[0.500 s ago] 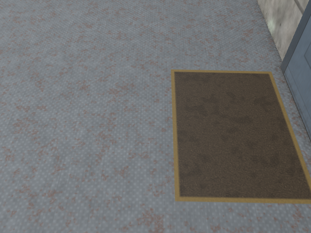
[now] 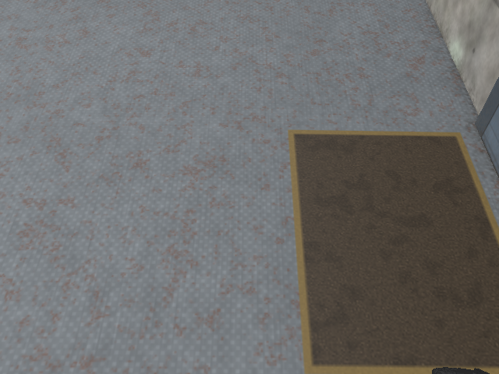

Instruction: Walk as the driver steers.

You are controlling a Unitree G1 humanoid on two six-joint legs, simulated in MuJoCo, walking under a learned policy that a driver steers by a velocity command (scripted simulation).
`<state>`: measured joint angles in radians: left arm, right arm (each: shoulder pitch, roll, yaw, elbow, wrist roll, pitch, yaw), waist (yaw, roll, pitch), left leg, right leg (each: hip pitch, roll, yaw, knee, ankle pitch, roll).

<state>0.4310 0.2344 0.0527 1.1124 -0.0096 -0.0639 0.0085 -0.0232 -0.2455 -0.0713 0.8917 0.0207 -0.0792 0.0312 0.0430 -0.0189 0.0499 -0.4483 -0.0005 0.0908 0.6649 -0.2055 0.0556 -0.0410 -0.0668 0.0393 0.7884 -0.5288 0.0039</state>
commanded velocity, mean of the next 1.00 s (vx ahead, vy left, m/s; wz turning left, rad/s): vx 0.42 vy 0.00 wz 0.00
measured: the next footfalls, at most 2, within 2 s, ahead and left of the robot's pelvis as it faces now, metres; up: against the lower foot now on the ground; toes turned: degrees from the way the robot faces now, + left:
right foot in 0.56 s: +0.46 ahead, -0.13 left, +0.00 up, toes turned -2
left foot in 1.02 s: +0.65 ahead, +0.09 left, +0.00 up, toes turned +2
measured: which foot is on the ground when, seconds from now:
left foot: down 0.00-0.58, up 0.60-1.00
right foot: up 0.00-0.54, down 0.56-1.00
